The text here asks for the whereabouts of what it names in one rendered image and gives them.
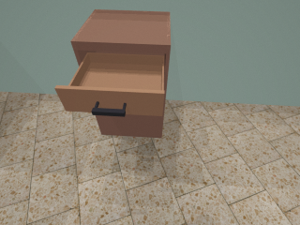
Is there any handle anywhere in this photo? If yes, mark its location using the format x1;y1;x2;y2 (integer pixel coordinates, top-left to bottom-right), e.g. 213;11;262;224
91;101;127;117

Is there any cabinet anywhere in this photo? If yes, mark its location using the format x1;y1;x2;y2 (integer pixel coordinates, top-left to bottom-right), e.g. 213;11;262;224
70;9;171;139

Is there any drawer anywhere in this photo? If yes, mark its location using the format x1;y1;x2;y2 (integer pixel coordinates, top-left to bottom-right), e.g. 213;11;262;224
54;52;165;116

